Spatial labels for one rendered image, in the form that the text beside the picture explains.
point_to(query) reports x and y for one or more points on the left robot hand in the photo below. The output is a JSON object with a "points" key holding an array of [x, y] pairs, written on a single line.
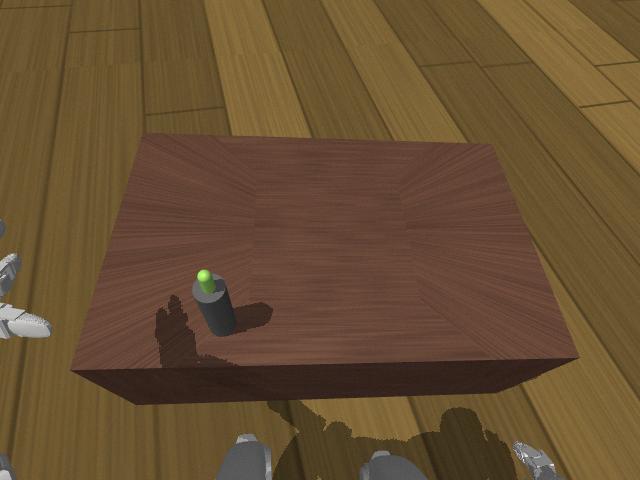
{"points": [[12, 320]]}

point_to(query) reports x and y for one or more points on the bottle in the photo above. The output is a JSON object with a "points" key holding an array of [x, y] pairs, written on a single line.
{"points": [[211, 295]]}

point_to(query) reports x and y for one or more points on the left robot arm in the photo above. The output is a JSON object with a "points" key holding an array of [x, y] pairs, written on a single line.
{"points": [[6, 470]]}

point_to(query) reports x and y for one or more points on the right robot hand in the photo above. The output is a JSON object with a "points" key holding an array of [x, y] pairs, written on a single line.
{"points": [[538, 463]]}

